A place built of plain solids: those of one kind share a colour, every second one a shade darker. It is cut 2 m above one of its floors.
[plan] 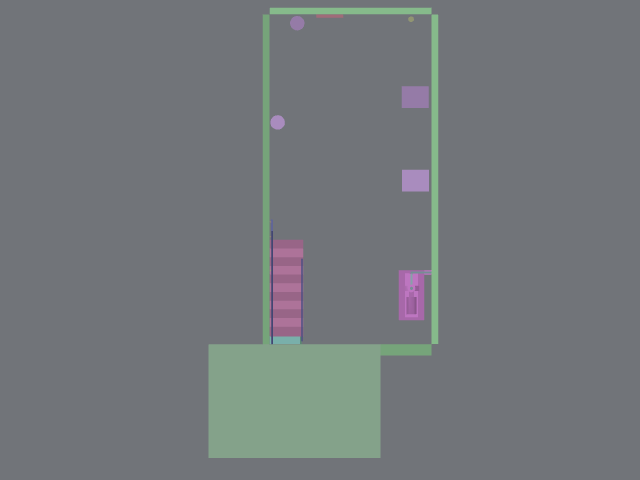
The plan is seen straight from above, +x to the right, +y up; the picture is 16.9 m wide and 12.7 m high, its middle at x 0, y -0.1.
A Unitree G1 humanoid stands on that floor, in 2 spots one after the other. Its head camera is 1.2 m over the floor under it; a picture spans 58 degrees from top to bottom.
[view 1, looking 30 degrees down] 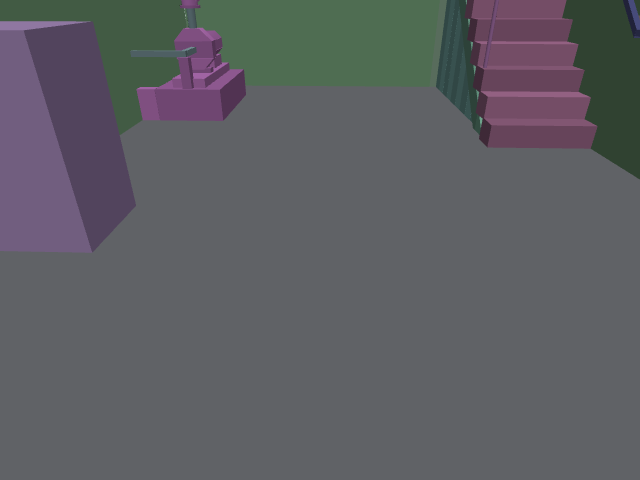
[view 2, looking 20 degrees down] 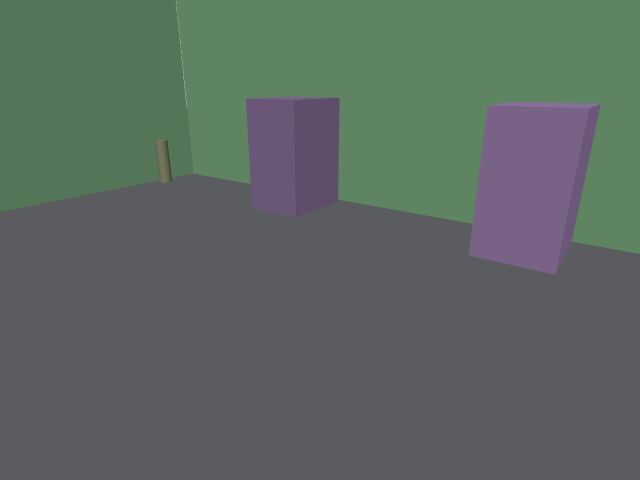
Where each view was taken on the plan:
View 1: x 0.90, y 3.66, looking -88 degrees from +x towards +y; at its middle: ground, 2.40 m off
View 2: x -0.87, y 0.90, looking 36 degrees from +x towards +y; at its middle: ground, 3.51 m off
